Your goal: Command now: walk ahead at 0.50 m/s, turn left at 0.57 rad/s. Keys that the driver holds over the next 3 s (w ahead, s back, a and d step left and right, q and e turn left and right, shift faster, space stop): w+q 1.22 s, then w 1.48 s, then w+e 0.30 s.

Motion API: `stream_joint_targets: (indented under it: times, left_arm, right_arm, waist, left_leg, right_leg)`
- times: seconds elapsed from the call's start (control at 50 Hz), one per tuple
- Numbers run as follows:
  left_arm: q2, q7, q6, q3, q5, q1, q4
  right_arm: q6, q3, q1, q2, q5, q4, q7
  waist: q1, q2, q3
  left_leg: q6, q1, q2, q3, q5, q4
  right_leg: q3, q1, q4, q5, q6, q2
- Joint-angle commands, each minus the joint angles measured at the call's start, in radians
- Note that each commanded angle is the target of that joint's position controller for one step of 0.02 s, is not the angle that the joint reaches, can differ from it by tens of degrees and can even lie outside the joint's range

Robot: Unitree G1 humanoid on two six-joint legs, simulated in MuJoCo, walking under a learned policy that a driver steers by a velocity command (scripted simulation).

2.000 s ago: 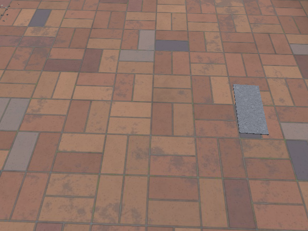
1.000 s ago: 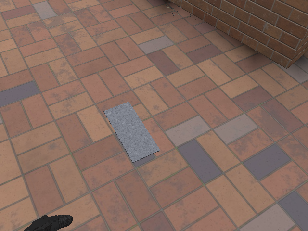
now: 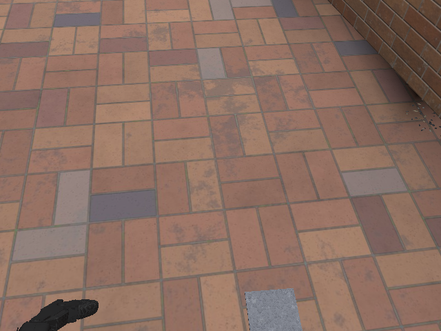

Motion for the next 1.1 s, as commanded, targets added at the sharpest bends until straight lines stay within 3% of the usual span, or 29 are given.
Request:
stream_joint_targets:
  times: [0.02,0.06,0.08,0.1,0.12,0.14,0.16,0.18,0.2,0.24,0.32,0.44,0.52,0.56,0.6,0.62,0.64,0.66,0.68,0.7,0.72,0.74,0.78,0.86,0.92,1.0,1.04,1.08,1.1]
  left_arm:
    - [0.105,-0.013,-0.030,0.031,-0.009,-0.089,-0.090]
    - [0.125,-0.013,-0.039,0.044,-0.012,-0.019,-0.075]
    - [0.148,-0.007,-0.044,0.058,-0.006,0.072,-0.054]
    - [0.197,0.002,-0.048,0.074,0.013,0.212,-0.043]
    - [0.283,0.005,-0.035,0.096,0.028,0.328,-0.013]
    - [0.218,-0.002,-0.026,0.085,-0.002,0.341,-0.002]
    - [0.142,0.002,-0.019,0.064,-0.005,0.296,-0.017]
    - [0.118,0.005,-0.010,0.054,0.004,0.248,-0.022]
    - [0.098,0.005,-0.004,0.046,0.008,0.212,-0.015]
    - [0.080,0.007,-0.007,0.038,0.013,0.184,-0.004]
    - [0.124,0.007,-0.018,0.055,0.004,0.190,0.035]
    - [0.168,0.015,0.000,0.064,-0.005,0.215,0.079]
    - [0.207,0.014,0.021,0.076,-0.025,0.254,0.107]
    - [0.240,0.020,0.033,0.085,-0.034,0.251,0.108]
    - [0.229,0.029,0.044,0.079,-0.037,0.242,0.101]
    - [0.147,0.028,0.038,0.049,0.006,0.277,0.078]
    - [0.056,0.014,0.007,0.013,0.018,0.337,0.016]
    - [0.165,0.002,-0.021,0.035,-0.024,0.202,0.004]
    - [0.178,-0.003,-0.036,0.037,-0.046,0.143,-0.021]
    - [0.163,0.004,-0.041,0.032,-0.027,0.142,-0.009]
    - [0.166,0.010,-0.039,0.037,-0.003,0.150,-0.001]
    - [0.170,0.008,-0.028,0.041,0.003,0.170,0.005]
    - [0.146,0.009,-0.007,0.038,0.012,0.181,0.009]
    - [0.096,0.009,0.005,0.019,0.018,0.052,-0.026]
    - [0.075,-0.004,-0.004,0.008,0.007,-0.060,-0.051]
    - [0.115,-0.019,-0.017,0.022,-0.007,-0.107,-0.073]
    - [0.136,-0.021,-0.025,0.034,-0.010,-0.071,-0.069]
    - [0.168,-0.012,-0.033,0.058,-0.002,0.080,-0.036]
    - [0.219,-0.003,-0.036,0.072,0.015,0.226,-0.025]
  right_arm:
    - [0.001,-0.044,0.034,-0.158,0.003,-0.046,-0.010]
    - [0.008,-0.045,0.012,-0.154,0.000,-0.054,-0.011]
    - [0.008,-0.036,-0.002,-0.128,-0.002,-0.064,-0.009]
    - [0.002,-0.015,-0.014,-0.073,-0.013,-0.086,-0.004]
    - [-0.008,0.005,0.120,-0.007,0.005,-0.110,-0.006]
    - [-0.012,-0.003,0.137,-0.091,0.018,-0.103,-0.007]
    - [-0.006,-0.023,0.041,-0.163,0.016,-0.103,-0.007]
    - [-0.001,-0.026,-0.030,-0.164,0.004,-0.118,-0.008]
    - [0.000,-0.029,-0.072,-0.151,-0.007,-0.134,-0.004]
    - [0.010,-0.028,-0.065,-0.113,0.004,-0.142,0.007]
    - [0.024,-0.014,-0.111,-0.060,-0.002,-0.172,0.013]
    - [0.008,0.000,-0.264,-0.037,-0.001,-0.201,0.046]
    - [0.009,-0.005,-0.336,-0.053,0.003,-0.242,0.066]
    - [0.016,-0.026,-0.285,-0.090,-0.005,-0.243,0.068]
    - [0.026,-0.079,-0.009,-0.177,-0.001,-0.174,0.053]
    - [0.036,-0.103,0.119,-0.262,0.006,-0.147,0.030]
    - [0.019,-0.099,0.064,-0.338,0.004,-0.179,0.035]
    - [0.004,-0.076,0.088,-0.241,0.001,-0.184,0.044]
    - [-0.009,-0.062,0.052,-0.204,-0.005,-0.171,0.045]
    - [-0.014,-0.053,-0.008,-0.179,-0.004,-0.174,0.043]
    - [-0.014,-0.046,-0.069,-0.157,-0.011,-0.184,0.040]
    - [-0.015,-0.038,-0.103,-0.140,-0.022,-0.196,0.036]
    - [-0.021,-0.038,-0.112,-0.142,-0.020,-0.187,0.027]
    - [-0.018,-0.044,-0.058,-0.167,-0.011,-0.148,0.001]
    - [-0.010,-0.047,-0.014,-0.176,-0.004,-0.123,-0.007]
    - [0.000,-0.047,0.036,-0.167,0.005,-0.090,-0.010]
    - [0.007,-0.049,0.029,-0.166,0.003,-0.087,-0.013]
    - [0.010,-0.036,0.010,-0.124,-0.002,-0.095,-0.010]
    - [0.007,-0.013,0.015,-0.065,-0.016,-0.113,-0.007]
  waist:
    - [0.010,0.135,-0.028]
    - [0.056,0.168,-0.043]
    - [0.105,0.164,-0.093]
    - [0.171,0.094,-0.221]
    - [0.136,-0.193,-0.364]
    - [0.143,-0.242,-0.346]
    - [0.172,-0.122,-0.205]
    - [0.165,-0.052,-0.121]
    - [0.146,-0.037,-0.055]
    - [0.108,-0.080,-0.019]
    - [0.099,-0.052,0.000]
    - [0.150,-0.024,0.026]
    - [0.155,-0.031,0.052]
    - [0.106,-0.062,0.002]
    - [-0.049,-0.034,-0.145]
    - [-0.069,0.144,-0.235]
    - [0.042,0.318,-0.369]
    - [-0.047,0.172,-0.371]
    - [-0.032,0.153,-0.222]
    - [0.014,0.063,-0.147]
    - [0.056,0.055,-0.103]
    - [0.087,0.075,-0.091]
    - [0.105,0.083,-0.081]
    - [0.069,0.084,-0.034]
    - [0.023,0.105,-0.017]
    - [0.012,0.126,-0.013]
    - [0.037,0.158,-0.018]
    - [0.116,0.161,-0.091]
    - [0.176,0.065,-0.231]
  left_leg:
    - [0.123,-0.015,0.243,-0.232,0.195,-0.025]
    - [0.101,0.004,0.244,-0.271,0.234,0.042]
    - [0.073,-0.022,0.201,-0.247,0.281,0.131]
    - [0.035,-0.128,0.148,-0.178,0.214,0.370]
    - [-0.042,-0.480,-0.003,-0.029,-0.192,0.711]
    - [-0.060,-0.649,0.063,-0.022,-0.311,0.879]
    - [-0.070,-0.693,0.108,-0.024,-0.219,0.934]
    - [-0.076,-0.673,0.142,0.014,-0.142,0.926]
    - [-0.080,-0.652,0.167,0.021,-0.092,0.881]
    - [-0.079,-0.579,0.206,0.039,-0.045,0.820]
    - [-0.098,-0.606,0.230,0.064,0.028,0.695]
    - [-0.080,-0.544,0.211,0.141,0.296,0.380]
    - [-0.033,-0.516,0.182,0.193,0.215,0.269]
    - [0.010,-0.400,0.118,0.249,0.109,0.250]
    - [0.079,-0.003,0.039,0.266,0.158,0.169]
    - [0.146,0.304,0.221,-0.014,0.201,0.174]
    - [0.339,0.531,0.434,-0.616,-0.056,0.012]
    - [0.305,0.519,0.436,-0.633,-0.136,-0.081]
    - [0.266,0.402,0.408,-0.491,-0.067,-0.092]
    - [0.233,0.252,0.362,-0.380,0.045,-0.090]
    - [0.214,0.126,0.326,-0.297,0.163,-0.098]
    - [0.209,0.047,0.301,-0.253,0.236,-0.119]
    - [0.222,-0.037,0.284,-0.205,0.343,-0.144]
    - [0.187,-0.112,0.223,-0.109,0.352,-0.149]
    - [0.145,-0.139,0.194,-0.099,0.248,-0.133]
    - [0.126,-0.053,0.236,-0.205,0.171,-0.052]
    - [0.111,-0.012,0.253,-0.259,0.190,0.008]
    - [0.066,-0.039,0.192,-0.236,0.261,0.156]
    - [0.027,-0.152,0.132,-0.159,0.148,0.424]
  right_leg:
    - [-0.021,0.121,-0.072,-0.036,-0.019,0.050]
    - [-0.034,0.217,-0.109,-0.105,-0.054,0.054]
    - [-0.039,0.365,-0.142,-0.091,-0.086,0.040]
    - [0.085,0.613,-0.110,-0.121,-0.152,-0.104]
    - [0.501,0.979,-0.151,-0.265,-0.317,-0.340]
    - [0.702,0.988,-0.223,-0.496,-0.343,-0.401]
    - [0.556,0.871,-0.246,-0.533,-0.294,-0.350]
    - [0.407,0.749,-0.256,-0.430,-0.256,-0.301]
    - [0.308,0.642,-0.281,-0.319,-0.243,-0.259]
    - [0.170,0.531,-0.334,-0.213,-0.226,-0.208]
    - [0.032,0.507,-0.395,-0.062,-0.259,-0.223]
    - [-0.173,0.558,-0.395,0.030,-0.213,-0.194]
    - [-0.228,0.661,-0.346,0.152,-0.186,-0.233]
    - [-0.270,0.699,-0.210,0.486,-0.166,-0.234]
    - [-0.321,0.573,0.162,0.585,-0.120,-0.185]
    - [-0.319,0.283,0.495,0.034,-0.075,-0.127]
    - [-0.143,-0.081,0.783,-0.669,-0.034,0.075]
    - [-0.001,-0.186,0.844,-0.611,-0.047,0.035]
    - [-0.019,-0.238,0.797,-0.511,-0.064,-0.001]
    - [-0.019,-0.183,0.715,-0.430,-0.066,-0.043]
    - [-0.019,-0.112,0.635,-0.384,-0.057,-0.067]
    - [-0.013,-0.049,0.604,-0.354,-0.050,-0.082]
    - [-0.032,-0.007,0.539,-0.328,-0.020,-0.078]
    - [-0.049,-0.006,0.284,-0.111,0.020,-0.039]
    - [-0.056,0.077,0.074,0.042,0.018,0.014]
    - [-0.020,0.120,-0.041,0.014,-0.008,0.038]
    - [-0.017,0.167,-0.061,-0.086,-0.036,0.042]
    - [-0.034,0.397,-0.114,-0.101,-0.088,0.028]
    - [0.114,0.654,-0.091,-0.140,-0.152,-0.133]
Next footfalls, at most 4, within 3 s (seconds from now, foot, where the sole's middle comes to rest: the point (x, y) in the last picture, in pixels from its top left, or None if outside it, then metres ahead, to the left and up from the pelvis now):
0.10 right None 0.23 -0.14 -0.78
0.60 left None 0.45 0.19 -0.78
1.10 right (155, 233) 0.79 0.16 -0.78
1.60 left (37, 241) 0.78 0.54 -0.78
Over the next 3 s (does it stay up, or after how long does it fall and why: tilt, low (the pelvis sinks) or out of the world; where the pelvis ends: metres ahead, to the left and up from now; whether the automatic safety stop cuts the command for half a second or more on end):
stays up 1.24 0.95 0.00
